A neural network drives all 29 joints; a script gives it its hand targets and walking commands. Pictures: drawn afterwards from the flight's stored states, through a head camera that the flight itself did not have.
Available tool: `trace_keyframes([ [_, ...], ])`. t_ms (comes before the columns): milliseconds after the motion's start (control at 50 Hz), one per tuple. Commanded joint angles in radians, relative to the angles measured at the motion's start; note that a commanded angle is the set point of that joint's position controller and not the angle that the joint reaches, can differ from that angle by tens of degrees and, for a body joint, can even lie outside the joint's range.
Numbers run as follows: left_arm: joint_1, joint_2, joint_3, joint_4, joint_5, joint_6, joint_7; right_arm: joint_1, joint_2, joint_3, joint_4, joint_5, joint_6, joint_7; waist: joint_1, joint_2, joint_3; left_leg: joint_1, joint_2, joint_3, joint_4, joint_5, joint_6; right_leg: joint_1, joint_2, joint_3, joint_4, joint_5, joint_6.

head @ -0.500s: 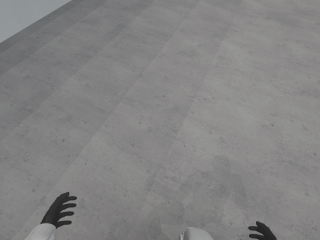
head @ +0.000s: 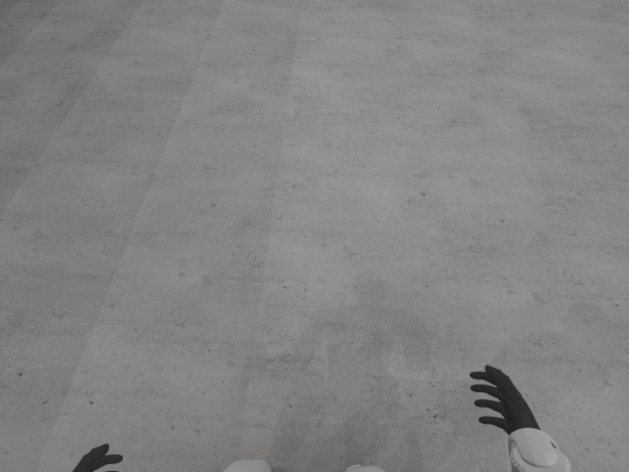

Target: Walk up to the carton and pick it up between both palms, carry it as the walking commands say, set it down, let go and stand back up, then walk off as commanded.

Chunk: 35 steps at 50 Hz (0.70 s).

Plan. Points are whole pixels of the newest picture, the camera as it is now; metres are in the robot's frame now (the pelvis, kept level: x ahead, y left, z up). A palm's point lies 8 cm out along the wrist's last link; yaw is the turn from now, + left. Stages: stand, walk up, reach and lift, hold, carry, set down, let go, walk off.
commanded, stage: walk off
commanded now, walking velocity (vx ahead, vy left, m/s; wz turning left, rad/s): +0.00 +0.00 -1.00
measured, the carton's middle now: out of the picture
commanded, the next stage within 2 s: stand in 1.62 s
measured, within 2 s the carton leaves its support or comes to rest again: neither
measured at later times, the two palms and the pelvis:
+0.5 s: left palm (251, 344) +0.28 +0.11 -0.08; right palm out of the picture -0.10 -0.32 -0.12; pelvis -0.01 -0.03 -0.01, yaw -30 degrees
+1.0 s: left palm (283, 326) +0.32 +0.07 -0.11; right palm out of the picture -0.11 -0.30 -0.06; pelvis +0.03 -0.02 +0.01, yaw -59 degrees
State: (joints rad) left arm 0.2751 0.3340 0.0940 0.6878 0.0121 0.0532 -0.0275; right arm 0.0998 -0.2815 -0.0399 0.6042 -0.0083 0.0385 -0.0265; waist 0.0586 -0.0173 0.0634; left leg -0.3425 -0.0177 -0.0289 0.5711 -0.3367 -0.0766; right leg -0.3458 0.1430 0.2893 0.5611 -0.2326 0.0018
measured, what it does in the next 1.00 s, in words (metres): steps on the spot, turning right: right foot, then left foot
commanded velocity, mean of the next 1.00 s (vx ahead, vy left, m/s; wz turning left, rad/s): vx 0.00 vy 0.00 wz -1.00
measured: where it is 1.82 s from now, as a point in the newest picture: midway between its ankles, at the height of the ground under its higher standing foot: outside the picture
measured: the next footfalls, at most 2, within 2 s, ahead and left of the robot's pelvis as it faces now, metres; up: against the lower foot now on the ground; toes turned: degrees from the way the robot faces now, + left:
right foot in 0.44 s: -0.02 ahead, -0.15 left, +0.00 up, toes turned -33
left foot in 0.90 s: +0.15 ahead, +0.00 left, +0.00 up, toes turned -55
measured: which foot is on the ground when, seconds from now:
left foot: down 0.00-0.44, up 0.46-0.88, down 0.90-1.00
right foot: down 0.00-0.00, up 0.02-0.42, down 0.44-0.90, up 0.92-1.00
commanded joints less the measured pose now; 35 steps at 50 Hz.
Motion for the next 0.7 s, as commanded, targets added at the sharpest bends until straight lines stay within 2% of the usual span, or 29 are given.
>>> trace_keyframes([
  [0,-0.031,0.046,0.021,-0.082,-0.023,-0.029,0.006,0.158,-0.217,-0.064,-0.027,-0.017,-0.025,-0.024,-0.092,0.15,-0.168,0.434,0.353,-0.277,-0.326,-0.046,0.068,-0.254,-0.037,0.05,0.17,-0.179,0.036],
  [20,-0.015,0.077,0.028,-0.091,0.012,-0.021,0.013,0.117,-0.277,-0.072,-0.048,-0.014,-0.018,-0.015,-0.077,0.271,-0.129,0.283,0.541,-0.437,-0.368,-0.013,0.171,-0.305,-0.016,-0.129,0.367,-0.344,0.057],
  [40,-0.044,0.146,0.048,-0.079,0.037,-0.013,0.006,0.094,-0.194,-0.052,-0.046,-0.01,-0.016,-0.005,-0.071,0.172,-0.068,0.186,0.499,-0.348,-0.365,0.038,0.197,-0.262,-0.115,-0.134,0.481,-0.284,0.064],
  [60,-0.029,0.126,0.05,-0.062,0.034,-0.007,-0.008,0.044,-0.139,-0.035,-0.049,-0.009,-0.019,-0.002,-0.038,0.151,-0.038,0.124,0.431,-0.233,-0.35,0.088,0.185,-0.233,-0.13,-0.151,0.545,-0.222,0.067],
  [80,0.003,0.111,0.047,-0.044,0.025,-0.001,-0.021,-0.011,-0.117,-0.03,-0.056,-0.014,-0.019,-0.004,-0.015,0.17,-0.03,0.111,0.368,-0.12,-0.333,0.145,0.161,-0.223,-0.139,-0.183,0.603,-0.17,0.075],
  [120,0.022,0.089,0.036,-0.027,0.012,0.009,-0.039,-0.009,-0.102,-0.027,-0.056,-0.017,-0.023,-0.013,-0.024,0.207,-0.041,0.147,0.312,0.023,-0.296,0.268,0.156,-0.242,-0.154,-0.242,0.662,-0.119,0.102],
  [180,-0.072,0.057,0.017,-0.059,-0.005,0.01,-0.041,0.097,-0.123,-0.039,-0.019,-0.022,-0.028,-0.009,-0.08,0.2,-0.041,0.232,0.331,0.103,-0.255,0.384,0.163,-0.276,-0.186,-0.296,0.581,-0.115,0.127],
  [240,-0.148,0.025,-0.001,-0.093,-0.012,0.012,-0.041,0.178,-0.152,-0.053,0.018,-0.019,-0.031,0.007,-0.115,0.224,-0.068,0.307,0.367,0.166,-0.189,0.583,0.174,-0.248,-0.205,-0.337,0.441,-0.159,0.124],
  [280,-0.182,0.01,-0.009,-0.112,-0.015,0.012,-0.04,0.191,-0.17,-0.061,0.033,-0.016,-0.031,0.02,-0.119,0.235,-0.091,0.307,0.38,0.212,-0.154,0.667,0.173,-0.171,-0.204,-0.371,0.329,-0.19,0.109],
  [340,-0.185,0.005,-0.009,-0.118,-0.014,0.009,-0.03,0.19,-0.192,-0.072,0.049,-0.003,-0.022,0.036,-0.106,0.268,-0.117,0.296,0.402,0.245,-0.107,0.678,0.148,-0.063,-0.18,-0.424,0.19,-0.182,0.082],
  [380,-0.147,0.016,0.0,-0.109,0.004,0.008,-0.018,0.181,-0.199,-0.074,0.054,0.009,-0.012,0.04,-0.071,0.273,-0.119,0.267,0.428,0.262,-0.038,0.64,0.114,0.002,-0.164,-0.434,0.085,-0.16,0.055],
  [400,-0.079,0.032,0.009,-0.085,0.016,0.0,-0.008,0.168,-0.195,-0.073,0.053,0.014,-0.007,0.042,-0.02,0.208,-0.131,0.187,0.418,0.305,0.083,0.585,0.069,0.119,-0.166,-0.403,-0.061,-0.024,0.036],
  [420,0.02,0.125,0.039,-0.052,0.039,-0.011,0.004,0.182,-0.165,-0.066,0.042,0.014,-0.01,0.044,0.038,0.062,-0.192,-0.006,0.368,0.355,0.31,0.377,0.0,0.349,-0.22,-0.265,-0.176,0.122,0.004],
  [440,0.046,0.304,0.067,-0.064,0.015,-0.019,0.011,0.171,-0.078,-0.047,-0.046,-0.001,-0.007,0.053,0.004,-0.304,-0.205,-0.381,0.211,0.328,0.554,-0.385,-0.085,0.507,-0.553,0.18,-0.163,0.635,-0.112],
  [460,0.145,0.307,0.082,-0.046,-0.016,-0.021,0.017,0.054,-0.124,-0.052,-0.075,-0.027,0.011,0.036,0.093,-0.172,-0.266,-0.393,0.199,0.115,0.621,-0.389,-0.09,0.47,-0.576,0.177,-0.135,0.757,-0.222],
  [480,0.111,0.252,0.066,-0.035,-0.013,-0.022,0.026,0.04,-0.127,-0.05,-0.07,-0.016,0.016,0.032,0.061,-0.163,-0.208,-0.402,0.21,0.081,0.628,-0.292,-0.085,0.421,-0.511,0.106,-0.136,0.634,-0.216],
  [500,0.012,0.196,0.048,-0.042,-0.008,-0.016,0.037,0.066,-0.122,-0.048,-0.049,-0.004,0.011,0.03,0.009,-0.17,-0.125,-0.385,0.225,0.075,0.598,-0.193,-0.081,0.323,-0.43,0.027,-0.156,0.488,-0.182],
  [520,-0.069,0.159,0.035,-0.059,-0.008,-0.012,0.045,0.08,-0.13,-0.051,-0.034,-0.009,0.009,0.027,-0.028,-0.187,-0.091,-0.343,0.227,0.063,0.576,-0.123,-0.078,0.245,-0.362,-0.012,-0.174,0.402,-0.152],
  [540,-0.113,0.136,0.026,-0.073,-0.01,-0.011,0.047,0.119,-0.141,-0.053,-0.011,-0.018,0.014,0.025,-0.048,-0.187,-0.097,-0.287,0.21,0.072,0.592,-0.07,-0.076,0.183,-0.326,-0.036,-0.176,0.413,-0.154],
  [560,-0.116,0.133,0.024,-0.078,-0.008,-0.013,0.041,0.143,-0.145,-0.055,-0.002,-0.021,0.019,0.024,-0.061,-0.159,-0.113,-0.258,0.192,0.069,0.6,-0.049,-0.073,0.153,-0.311,-0.034,-0.177,0.406,-0.157],
  [600,-0.084,0.152,0.03,-0.07,-0.003,-0.02,0.029,0.13,-0.123,-0.048,-0.009,-0.021,0.024,0.024,-0.06,-0.116,-0.119,-0.239,0.166,0.056,0.556,-0.032,-0.062,0.125,-0.292,-0.004,-0.178,0.343,-0.161],
  [680,-0.023,0.173,0.039,-0.056,0.004,-0.021,0.02,0.049,-0.099,-0.035,-0.042,-0.018,0.025,0.019,-0.026,-0.131,-0.099,-0.255,0.103,0.032,0.403,-0.056,-0.046,0.142,-0.284,0.123,-0.193,0.198,-0.174],
])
